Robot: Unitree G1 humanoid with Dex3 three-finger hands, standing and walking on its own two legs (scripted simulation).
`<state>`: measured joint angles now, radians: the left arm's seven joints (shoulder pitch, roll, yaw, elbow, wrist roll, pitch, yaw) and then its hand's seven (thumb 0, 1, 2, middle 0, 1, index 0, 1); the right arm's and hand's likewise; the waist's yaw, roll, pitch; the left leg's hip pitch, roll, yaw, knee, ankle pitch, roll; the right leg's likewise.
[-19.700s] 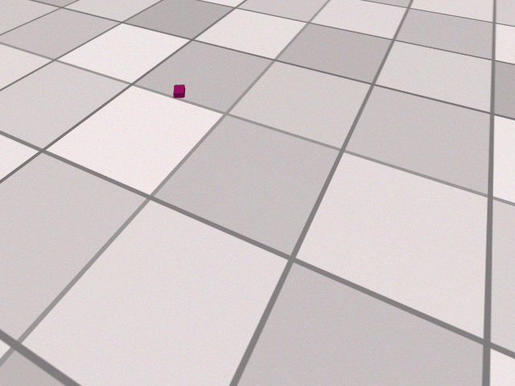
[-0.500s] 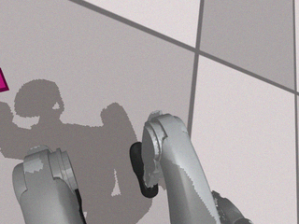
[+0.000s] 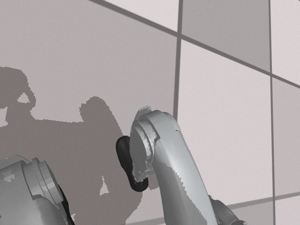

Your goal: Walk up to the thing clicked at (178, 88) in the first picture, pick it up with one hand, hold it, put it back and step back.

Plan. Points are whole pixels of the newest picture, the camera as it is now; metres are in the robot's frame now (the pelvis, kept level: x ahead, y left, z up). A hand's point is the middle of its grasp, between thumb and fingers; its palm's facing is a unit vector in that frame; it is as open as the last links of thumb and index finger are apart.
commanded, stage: rest palm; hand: left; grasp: from above
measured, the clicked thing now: out of the picture +0.50 +0.33 -0.29
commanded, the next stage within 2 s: close in 1.06 s
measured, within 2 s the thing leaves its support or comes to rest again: neither
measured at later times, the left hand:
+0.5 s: hand out of the picture +0.48 +0.33 -0.25, palm faces -0.45 -0.16 -0.88, open 13.8 cm
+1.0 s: hand out of the picture +0.48 +0.32 -0.26, palm faces -0.43 -0.16 -0.89, open 14.1 cm
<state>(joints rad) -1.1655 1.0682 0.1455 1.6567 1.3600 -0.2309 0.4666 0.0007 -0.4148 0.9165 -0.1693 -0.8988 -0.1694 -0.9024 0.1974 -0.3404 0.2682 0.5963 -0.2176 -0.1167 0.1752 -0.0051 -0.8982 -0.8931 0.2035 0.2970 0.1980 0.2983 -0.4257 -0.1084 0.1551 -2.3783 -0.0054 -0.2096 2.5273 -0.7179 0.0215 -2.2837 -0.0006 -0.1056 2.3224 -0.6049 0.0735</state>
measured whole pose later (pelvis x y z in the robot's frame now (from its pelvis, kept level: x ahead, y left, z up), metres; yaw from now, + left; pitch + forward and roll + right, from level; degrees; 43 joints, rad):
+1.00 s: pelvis +0.00 +0.00 +0.00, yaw -2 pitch +29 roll -17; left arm -1.16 1.13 0.13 1.74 1.32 -0.22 0.57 0.00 -0.53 1.00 -0.09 -1.01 -0.08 -1.02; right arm 0.14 -0.36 0.35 0.58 -0.25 -0.21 0.24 -0.01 -0.91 -0.90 0.20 0.30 0.20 0.30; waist -0.45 -0.15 0.21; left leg -2.36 0.00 -0.25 2.55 -0.74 0.03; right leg -2.25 0.02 -0.14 2.31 -0.60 0.09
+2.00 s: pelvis -0.01 +0.01 +0.00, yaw -3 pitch +29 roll -18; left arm -1.16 1.15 0.11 1.73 1.30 -0.22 0.55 0.00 -0.14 0.72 -0.31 -0.86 -0.34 -0.82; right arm 0.13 -0.35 0.38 0.58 -0.25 -0.19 0.22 -0.01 -0.90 -0.90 0.20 0.30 0.20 0.30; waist -0.45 -0.15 0.22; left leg -2.36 0.00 -0.26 2.54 -0.73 0.03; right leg -2.24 0.02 -0.15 2.29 -0.59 0.09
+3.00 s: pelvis +0.00 +0.00 +0.00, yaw -3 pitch +29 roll -17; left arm -1.15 1.16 0.15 1.67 1.30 -0.22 0.50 0.00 0.12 0.33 -0.72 -0.46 -0.74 -0.40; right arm 0.13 -0.37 0.36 0.57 -0.24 -0.17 0.20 -0.01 -0.91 -0.90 0.20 0.30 0.20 0.30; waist -0.45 -0.14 0.22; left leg -2.37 0.00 -0.26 2.54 -0.72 0.03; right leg -2.25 0.01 -0.15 2.29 -0.58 0.08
